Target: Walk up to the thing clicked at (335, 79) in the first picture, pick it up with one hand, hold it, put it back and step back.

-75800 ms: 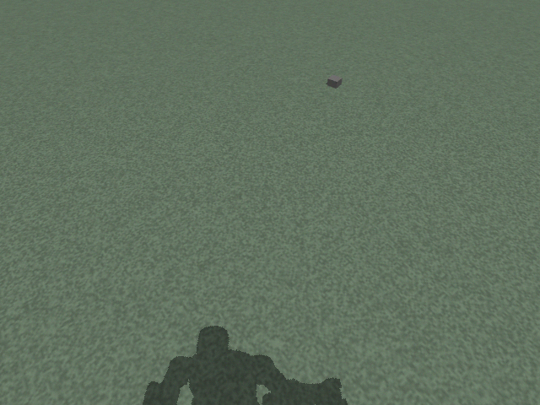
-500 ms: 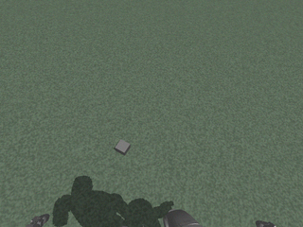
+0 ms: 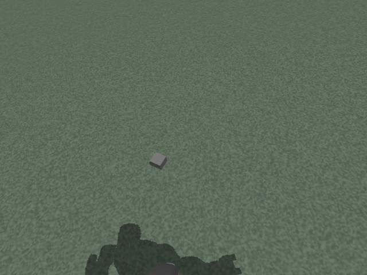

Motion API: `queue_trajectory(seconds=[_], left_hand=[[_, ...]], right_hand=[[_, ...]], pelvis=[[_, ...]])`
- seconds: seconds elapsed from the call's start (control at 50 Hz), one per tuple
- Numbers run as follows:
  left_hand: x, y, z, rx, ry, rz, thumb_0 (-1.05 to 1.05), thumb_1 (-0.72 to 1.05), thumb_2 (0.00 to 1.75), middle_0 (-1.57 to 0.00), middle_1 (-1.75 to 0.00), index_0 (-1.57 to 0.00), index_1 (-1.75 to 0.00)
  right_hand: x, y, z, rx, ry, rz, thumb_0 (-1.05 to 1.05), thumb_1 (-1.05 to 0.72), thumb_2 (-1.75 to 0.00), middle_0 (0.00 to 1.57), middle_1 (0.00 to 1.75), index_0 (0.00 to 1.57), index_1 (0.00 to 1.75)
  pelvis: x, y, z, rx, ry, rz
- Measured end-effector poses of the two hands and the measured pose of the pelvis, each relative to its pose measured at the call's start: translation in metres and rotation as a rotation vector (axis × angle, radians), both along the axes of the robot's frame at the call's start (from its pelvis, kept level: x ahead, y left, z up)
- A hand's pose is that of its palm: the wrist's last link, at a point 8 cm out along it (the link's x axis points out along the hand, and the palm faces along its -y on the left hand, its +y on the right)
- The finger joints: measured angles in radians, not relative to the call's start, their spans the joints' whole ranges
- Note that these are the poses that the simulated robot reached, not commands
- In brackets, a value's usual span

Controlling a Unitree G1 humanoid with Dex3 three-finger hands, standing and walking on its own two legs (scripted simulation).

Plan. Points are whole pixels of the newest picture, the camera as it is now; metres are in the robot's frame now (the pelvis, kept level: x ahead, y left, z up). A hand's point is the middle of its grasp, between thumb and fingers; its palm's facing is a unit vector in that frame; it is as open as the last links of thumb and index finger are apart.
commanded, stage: step back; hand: left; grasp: from above
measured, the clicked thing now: (158, 160) +0.83 +0.23 -0.74
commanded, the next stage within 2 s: stand in 1.68 s
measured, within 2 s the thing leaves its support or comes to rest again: neither
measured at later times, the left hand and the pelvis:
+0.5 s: hand out of the picture -0.11 +0.25 -0.16, palm faces -0.01 -0.91 -0.41, open 7.4 cm; pelvis -0.19 -0.02 -0.01, yaw -1 degrees
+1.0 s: hand out of the picture -0.24 +0.27 -0.15, palm faces +0.07 -0.92 -0.39, open 7.4 cm; pelvis -0.28 -0.02 +0.00, yaw +3 degrees
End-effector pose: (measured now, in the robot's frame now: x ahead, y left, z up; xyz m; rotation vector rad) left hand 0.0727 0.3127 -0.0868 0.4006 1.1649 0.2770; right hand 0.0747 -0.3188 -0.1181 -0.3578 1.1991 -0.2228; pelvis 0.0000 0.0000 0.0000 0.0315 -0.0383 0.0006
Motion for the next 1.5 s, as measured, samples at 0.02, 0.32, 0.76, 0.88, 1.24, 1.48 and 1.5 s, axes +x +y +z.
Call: queue_trajectory(seconds=[0.02, 0.32, 0.76, 0.88, 1.24, 1.48, 1.5], left_hand=[[0.0, 0.001, 0.001, 0.004, -0.024, -0.004, 0.01, 0.9, 0.9, -0.21, -0.3, -0.2, -0.3], [-0.079, 0.002, -0.021, -0.071, -0.086, 0.016, 0.01, 0.91, 0.9, -0.21, -0.3, -0.2, -0.3], [-0.29, -0.01, -0.006, 0.009, -0.027, 0.076, 0.01, 0.9, 0.9, -0.21, -0.3, -0.2, -0.3], [-0.319, 0.003, -0.015, -0.026, 0.009, 0.109, 0.01, 0.9, 0.9, -0.21, -0.3, -0.2, -0.3], [-0.315, -0.028, -0.02, -0.087, 0.004, 0.108, 0.01, 0.9, 0.9, -0.21, -0.3, -0.2, -0.3], [-0.261, -0.002, -0.029, -0.105, 0.014, 0.08, 0.01, 0.91, 0.9, -0.21, -0.3, -0.2, -0.3], [-0.256, -0.001, -0.028, -0.104, 0.011, 0.076, 0.01, 0.91, 0.9, -0.2, -0.3, -0.2, -0.3]], right_hand=[[-0.01, 0.001, -0.001, -0.003, 0.02, 0.006, 0.01, -0.9, -0.9, 0.2, 0.3, 0.21, 0.3], [-0.095, 0.02, 0.018, -0.026, -0.017, 0.073, 0.01, -0.9, -0.9, 0.2, 0.3, 0.21, 0.3], [-0.25, -0.019, -0.007, 0.005, 0.056, 0.081, 0.01, -0.9, -0.9, 0.2, 0.3, 0.21, 0.3], [-0.286, -0.001, 0.001, 0.02, 0.059, 0.061, 0.01, -0.9, -0.9, 0.2, 0.3, 0.21, 0.3], [-0.243, -0.007, 0.005, 0.02, -0.01, 0.091, 0.01, -0.9, -0.9, 0.2, 0.3, 0.21, 0.3], [-0.209, 0.033, 0.012, 0.038, -0.022, 0.07, 0.01, -0.9, -0.9, 0.2, 0.3, 0.21, 0.3], [-0.205, 0.035, 0.013, 0.043, -0.029, 0.069, 0.01, -0.9, -0.9, 0.2, 0.3, 0.21, 0.3]], pelvis=[[-0.007, 0.0, -0.001, -0.002, 0.001, 0.011], [-0.116, 0.001, -0.001, -0.044, -0.008, 0.038], [-0.258, -0.024, -0.007, -0.024, -0.005, 0.073], [-0.273, -0.014, -0.002, -0.013, -0.019, 0.083], [-0.262, -0.02, 0.001, -0.041, -0.014, 0.074], [-0.235, 0.0, 0.005, -0.042, -0.002, 0.049], [-0.233, 0.0, 0.005, -0.042, 0.0, 0.048]])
